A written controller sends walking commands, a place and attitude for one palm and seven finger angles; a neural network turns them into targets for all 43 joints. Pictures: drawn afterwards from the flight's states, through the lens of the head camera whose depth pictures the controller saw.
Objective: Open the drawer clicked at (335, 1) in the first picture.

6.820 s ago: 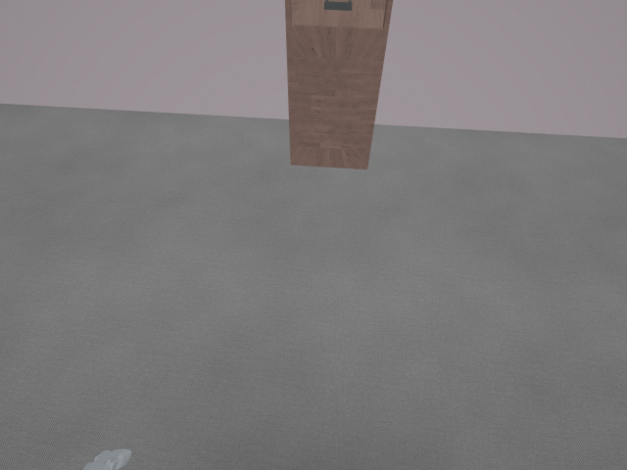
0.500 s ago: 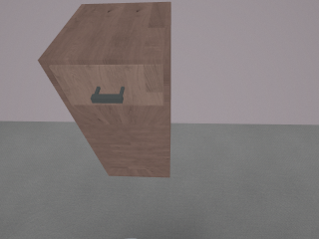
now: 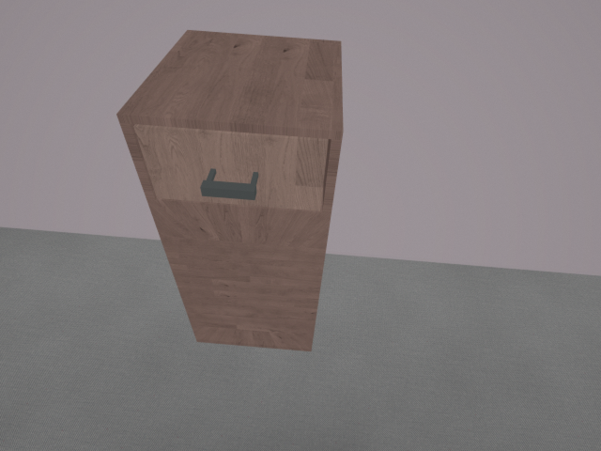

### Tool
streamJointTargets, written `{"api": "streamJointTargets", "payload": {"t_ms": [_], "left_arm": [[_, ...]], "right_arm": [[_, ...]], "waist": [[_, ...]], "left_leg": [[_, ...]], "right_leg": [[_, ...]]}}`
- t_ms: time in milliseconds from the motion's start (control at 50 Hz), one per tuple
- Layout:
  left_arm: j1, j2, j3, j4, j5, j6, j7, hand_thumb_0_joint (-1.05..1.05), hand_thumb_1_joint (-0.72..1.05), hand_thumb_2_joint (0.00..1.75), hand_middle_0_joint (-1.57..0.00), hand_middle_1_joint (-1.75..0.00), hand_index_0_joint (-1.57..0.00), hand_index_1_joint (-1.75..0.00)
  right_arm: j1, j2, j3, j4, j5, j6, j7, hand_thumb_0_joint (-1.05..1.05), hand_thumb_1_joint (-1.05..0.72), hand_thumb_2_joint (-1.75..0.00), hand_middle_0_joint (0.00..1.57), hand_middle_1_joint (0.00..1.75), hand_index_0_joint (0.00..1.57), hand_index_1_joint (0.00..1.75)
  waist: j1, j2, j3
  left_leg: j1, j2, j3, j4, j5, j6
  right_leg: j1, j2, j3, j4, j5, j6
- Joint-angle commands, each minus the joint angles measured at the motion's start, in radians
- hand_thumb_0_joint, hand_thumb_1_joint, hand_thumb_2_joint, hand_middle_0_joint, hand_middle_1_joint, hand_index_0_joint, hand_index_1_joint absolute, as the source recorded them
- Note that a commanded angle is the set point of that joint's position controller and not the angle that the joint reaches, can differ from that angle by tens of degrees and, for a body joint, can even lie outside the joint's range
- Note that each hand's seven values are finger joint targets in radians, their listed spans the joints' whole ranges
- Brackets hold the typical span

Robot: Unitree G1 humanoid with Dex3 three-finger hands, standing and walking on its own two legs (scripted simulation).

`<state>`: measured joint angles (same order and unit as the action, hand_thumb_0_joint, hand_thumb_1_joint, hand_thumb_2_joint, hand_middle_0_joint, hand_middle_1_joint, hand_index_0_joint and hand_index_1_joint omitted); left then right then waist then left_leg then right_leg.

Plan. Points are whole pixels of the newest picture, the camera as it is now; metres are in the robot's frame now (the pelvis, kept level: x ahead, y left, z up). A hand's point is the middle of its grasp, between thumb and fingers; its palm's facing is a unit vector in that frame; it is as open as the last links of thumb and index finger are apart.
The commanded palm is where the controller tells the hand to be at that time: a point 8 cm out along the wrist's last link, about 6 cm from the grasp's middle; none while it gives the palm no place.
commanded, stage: come to a stop and stand still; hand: left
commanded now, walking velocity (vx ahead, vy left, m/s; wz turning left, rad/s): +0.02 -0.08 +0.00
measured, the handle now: (231, 182) +0.58 +0.18 +0.01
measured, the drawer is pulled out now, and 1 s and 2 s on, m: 0.00 0.00 0.00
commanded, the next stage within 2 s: look again from close up in 0.44 s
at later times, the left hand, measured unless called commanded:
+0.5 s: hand out of the picture -0.01 +0.13 -0.18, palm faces +0.04 -0.98 -0.18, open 7.3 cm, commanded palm none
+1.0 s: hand out of the picture -0.03 +0.19 -0.18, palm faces -0.01 -0.98 -0.20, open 7.4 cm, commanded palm none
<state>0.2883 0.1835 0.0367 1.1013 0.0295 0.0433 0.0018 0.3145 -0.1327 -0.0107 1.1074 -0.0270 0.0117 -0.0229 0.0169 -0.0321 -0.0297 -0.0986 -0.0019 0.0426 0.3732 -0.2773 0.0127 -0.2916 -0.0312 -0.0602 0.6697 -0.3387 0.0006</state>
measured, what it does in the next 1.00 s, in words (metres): steps on the spot: right foot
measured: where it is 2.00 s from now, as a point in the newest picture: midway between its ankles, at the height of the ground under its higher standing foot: outside the picture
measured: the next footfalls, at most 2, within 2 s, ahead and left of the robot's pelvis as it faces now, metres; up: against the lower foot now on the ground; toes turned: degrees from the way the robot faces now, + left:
right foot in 0.10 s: +0.01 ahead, -0.11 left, +0.00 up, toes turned -5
left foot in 1.62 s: +0.14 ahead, +0.09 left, +0.00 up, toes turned +4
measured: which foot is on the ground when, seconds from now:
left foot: down 0.00-1.00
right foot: up 0.00-0.08, down 0.10-1.00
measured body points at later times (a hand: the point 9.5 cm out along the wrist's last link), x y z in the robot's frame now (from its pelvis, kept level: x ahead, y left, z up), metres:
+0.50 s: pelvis +0.01 -0.03 +0.00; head +0.02 -0.03 +0.45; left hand -0.01 +0.18 -0.16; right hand +0.00 -0.25 -0.17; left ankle -0.05 +0.11 -0.74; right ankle -0.03 -0.11 -0.74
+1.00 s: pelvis -0.03 +0.01 -0.01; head -0.04 +0.01 +0.44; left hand -0.03 +0.24 -0.16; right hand -0.04 -0.20 -0.17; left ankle -0.02 +0.10 -0.74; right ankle -0.03 -0.11 -0.74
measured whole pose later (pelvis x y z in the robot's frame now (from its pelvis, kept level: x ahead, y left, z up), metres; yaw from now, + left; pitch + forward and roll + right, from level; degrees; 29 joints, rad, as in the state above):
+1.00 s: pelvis -0.03 +0.01 -0.01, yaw -2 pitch -1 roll +0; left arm 0.32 0.16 -0.01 1.08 0.02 0.01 0.02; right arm 0.33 -0.15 0.02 1.06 -0.02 -0.01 -0.02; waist 0.00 0.01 0.00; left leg -0.22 -0.02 0.07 0.49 -0.26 0.05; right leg -0.23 -0.03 -0.05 0.51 -0.27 -0.01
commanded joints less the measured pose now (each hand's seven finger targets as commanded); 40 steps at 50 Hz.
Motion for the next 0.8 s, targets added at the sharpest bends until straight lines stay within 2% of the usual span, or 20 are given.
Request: {"api": "streamJointTargets", "payload": {"t_ms": [0, 40, 60, 100, 120, 140, 160, 220, 300, 500, 520, 540, 580, 600, 640, 680, 700, 720, 760, 780], "left_arm": [[-0.060, 0.011, -0.005, -0.059, -0.009, -0.046, 0.000, 0.00, 0.90, 0.90, -0.20, -0.30, -0.20, -0.30], [0.011, 0.014, -0.006, -0.029, -0.018, -0.058, 0.005, 0.00, 0.90, 0.90, -0.20, -0.30, -0.20, -0.30], [0.052, 0.034, -0.004, -0.007, -0.021, -0.064, 0.011, 0.00, 0.90, 0.90, -0.20, -0.30, -0.20, -0.30], [0.118, 0.078, -0.001, 0.023, -0.021, -0.074, 0.026, 0.00, 0.90, 0.90, -0.20, -0.30, -0.20, -0.30], [0.115, 0.081, -0.002, 0.032, -0.023, -0.076, 0.029, 0.00, 0.90, 0.90, -0.20, -0.30, -0.20, -0.30], [0.111, 0.079, -0.002, 0.038, -0.025, -0.079, 0.032, 0.00, 0.90, 0.90, -0.20, -0.30, -0.20, -0.30], [0.101, 0.068, -0.006, 0.036, -0.026, -0.077, 0.036, 0.00, 0.90, 0.90, -0.20, -0.30, -0.20, -0.30], [0.085, 0.044, -0.013, 0.034, -0.028, -0.075, 0.042, 0.00, 0.90, 0.90, -0.20, -0.30, -0.20, -0.30], [0.065, 0.034, -0.014, 0.037, -0.028, -0.063, 0.044, 0.00, 0.90, 0.90, -0.20, -0.30, -0.20, -0.30], [0.059, 0.038, -0.018, 0.037, -0.027, -0.058, 0.042, 0.00, 0.90, 0.90, -0.20, -0.30, -0.20, -0.30], [0.184, 0.094, -0.003, 0.069, -0.007, -0.098, 0.085, 0.00, 0.90, 0.90, -0.20, -0.30, -0.20, -0.30], [0.194, 0.122, 0.004, 0.026, -0.003, -0.109, 0.083, 0.00, 0.90, 0.90, -0.20, -0.30, -0.20, -0.30], [0.124, 0.098, -0.010, 0.006, -0.002, -0.108, 0.067, 0.00, 0.90, 0.90, -0.20, -0.30, -0.20, -0.30], [0.089, 0.092, -0.010, -0.024, -0.001, -0.104, 0.062, 0.00, 0.90, 0.90, -0.20, -0.30, -0.20, -0.30], [0.050, 0.085, -0.017, -0.045, -0.011, -0.091, 0.055, 0.00, 0.90, 0.90, -0.20, -0.30, -0.20, -0.30], [0.054, 0.052, -0.020, -0.052, -0.020, -0.075, 0.049, 0.00, 0.90, 0.90, -0.20, -0.30, -0.20, -0.30], [0.058, 0.043, -0.021, -0.056, -0.018, -0.069, 0.046, 0.00, 0.90, 0.90, -0.20, -0.30, -0.20, -0.30], [0.055, 0.042, -0.020, -0.060, -0.015, -0.064, 0.044, 0.00, 0.90, 0.90, -0.20, -0.30, -0.20, -0.30], [0.054, 0.050, -0.023, -0.053, -0.009, -0.054, 0.037, 0.00, 0.90, 0.90, -0.20, -0.30, -0.20, -0.30], [0.064, 0.046, -0.026, -0.051, -0.009, -0.053, 0.034, 0.00, 0.90, 0.90, -0.20, -0.30, -0.20, -0.30]], "right_arm": [[0.041, -0.152, -0.032, -0.029, 0.001, -0.029, -0.021, 0.00, -0.90, -0.90, 0.20, 0.30, 0.20, 0.30], [0.053, -0.148, -0.031, -0.016, 0.008, -0.033, -0.026, 0.00, -0.90, -0.90, 0.20, 0.30, 0.20, 0.30], [0.059, -0.134, -0.030, -0.013, 0.016, -0.037, -0.026, 0.00, -0.90, -0.90, 0.20, 0.30, 0.20, 0.30], [0.052, -0.089, -0.018, -0.019, 0.025, -0.047, -0.024, 0.00, -0.90, -0.90, 0.20, 0.30, 0.20, 0.30], [0.046, -0.074, -0.014, -0.014, 0.024, -0.044, -0.023, 0.00, -0.90, -0.90, 0.20, 0.30, 0.20, 0.30], [0.038, -0.074, -0.013, -0.006, 0.020, -0.037, -0.025, 0.00, -0.90, -0.90, 0.20, 0.30, 0.20, 0.30], [0.043, -0.074, -0.013, -0.003, 0.020, -0.032, -0.025, 0.00, -0.90, -0.90, 0.20, 0.30, 0.20, 0.30], [0.055, -0.062, -0.005, 0.026, 0.019, -0.030, -0.030, 0.00, -0.90, -0.90, 0.20, 0.30, 0.20, 0.30], [0.054, -0.057, -0.001, 0.051, 0.018, -0.023, -0.036, 0.00, -0.90, -0.90, 0.20, 0.30, 0.20, 0.30], [0.033, -0.067, 0.003, 0.046, 0.016, -0.016, -0.037, 0.00, -0.90, -0.90, 0.20, 0.30, 0.20, 0.30], [-0.099, -0.109, -0.009, -0.032, 0.027, -0.036, -0.017, 0.00, -0.90, -0.90, 0.20, 0.30, 0.20, 0.30], [-0.046, -0.057, -0.008, -0.086, 0.024, -0.028, -0.014, 0.00, -0.90, -0.90, 0.20, 0.30, 0.20, 0.30], [-0.046, -0.053, -0.006, -0.091, 0.026, -0.023, -0.008, 0.00, -0.90, -0.90, 0.20, 0.30, 0.20, 0.30], [-0.012, -0.050, -0.005, -0.096, 0.026, -0.026, -0.005, 0.00, -0.90, -0.90, 0.20, 0.30, 0.20, 0.30], [0.035, -0.049, -0.001, -0.075, 0.019, -0.032, -0.004, 0.00, -0.90, -0.90, 0.20, 0.30, 0.20, 0.30], [0.060, -0.095, -0.003, -0.076, 0.009, -0.041, -0.005, 0.00, -0.90, -0.90, 0.20, 0.30, 0.20, 0.30], [0.043, -0.113, -0.002, -0.085, 0.005, -0.038, -0.007, 0.00, -0.90, -0.90, 0.20, 0.30, 0.20, 0.30], [0.024, -0.117, 0.000, -0.094, 0.004, -0.033, -0.008, 0.00, -0.90, -0.90, 0.20, 0.30, 0.20, 0.30], [0.005, -0.118, 0.003, -0.100, 0.005, -0.031, -0.006, 0.00, -0.90, -0.90, 0.20, 0.30, 0.20, 0.30], [0.011, -0.118, 0.005, -0.102, 0.005, -0.032, -0.006, 0.00, -0.90, -0.90, 0.20, 0.30, 0.20, 0.30]], "waist": [[-0.040, 0.150, 0.185], [-0.019, 0.121, 0.095], [-0.018, 0.079, 0.045], [-0.012, -0.019, -0.031], [-0.016, -0.056, -0.045], [-0.014, -0.140, -0.036], [-0.019, -0.160, -0.025], [-0.026, -0.063, 0.012], [-0.024, 0.053, 0.076], [-0.020, 0.041, 0.112], [0.048, -0.084, 0.126], [-0.001, -0.082, 0.043], [-0.011, -0.046, 0.001], [-0.029, -0.029, -0.040], [-0.051, -0.014, -0.033], [-0.038, 0.101, 0.015], [-0.026, 0.105, 0.060], [-0.021, 0.092, 0.107], [-0.012, 0.163, 0.194], [-0.010, 0.133, 0.207]], "left_leg": [[-0.013, 0.242, -0.201, -0.170, 0.107, 0.125], [0.045, 0.204, -0.143, -0.034, 0.383, 0.094], [0.008, 0.172, -0.098, 0.029, 0.444, 0.060], [-0.092, 0.102, -0.025, 0.076, 0.265, 0.009], [-0.103, 0.088, -0.012, 0.066, 0.179, -0.004], [-0.110, 0.081, -0.005, 0.072, 0.137, -0.016], [-0.110, 0.081, -0.004, 0.071, 0.119, -0.018], [-0.052, 0.103, -0.014, 0.038, 0.258, -0.018], [-0.023, 0.121, -0.024, 0.026, 0.314, -0.013], [-0.027, 0.122, -0.033, -0.005, 0.227, -0.015], [-0.192, 0.085, 0.044, 0.301, 0.122, -0.037], [-0.257, 0.058, -0.036, 0.375, -0.125, -0.002], [-0.233, 0.080, -0.031, 0.352, -0.153, 0.006], [-0.192, 0.062, -0.019, 0.284, -0.136, 0.001], [-0.068, 0.042, -0.006, 0.126, 0.019, -0.009], [-0.073, 0.112, -0.081, 0.077, 0.147, 0.021], [-0.129, 0.145, -0.106, 0.055, 0.126, 0.040], [-0.177, 0.141, -0.110, 0.037, 0.052, 0.043], [-0.248, 0.134, -0.136, -0.029, -0.051, 0.046], [-0.268, 0.136, -0.150, -0.057, -0.104, 0.050]], "right_leg": [[-0.117, -0.014, 0.008, -0.083, -0.075, 0.015], [0.014, -0.011, -0.001, -0.288, 0.095, 0.015], [0.127, -0.037, 0.039, -0.326, 0.257, 0.003], [0.295, -0.143, 0.117, -0.276, 0.635, -0.038], [0.313, -0.162, 0.128, -0.261, 0.698, -0.057], [0.310, -0.157, 0.131, -0.264, 0.753, -0.064], [0.301, -0.152, 0.122, -0.266, 0.764, -0.065], [0.245, -0.121, 0.088, -0.260, 0.752, -0.048], [0.181, -0.092, 0.082, -0.295, 0.550, -0.039], [0.162, -0.083, 0.093, -0.343, 0.427, -0.037], [0.190, -0.160, 0.196, -0.302, 1.095, 0.065], [0.292, -0.231, 0.226, -0.250, 1.263, 0.022], [0.265, -0.218, 0.167, -0.261, 0.992, -0.103], [0.246, -0.193, 0.139, -0.255, 0.837, -0.130], [0.141, -0.145, 0.118, -0.237, 0.512, -0.111], [0.065, -0.066, 0.089, -0.213, 0.193, -0.063], [0.051, -0.041, 0.078, -0.232, 0.095, -0.053], [0.047, -0.030, 0.078, -0.249, 0.036, -0.052], [0.033, -0.024, 0.067, -0.236, 0.001, -0.047], [0.040, -0.020, 0.063, -0.232, 0.005, -0.045]]}}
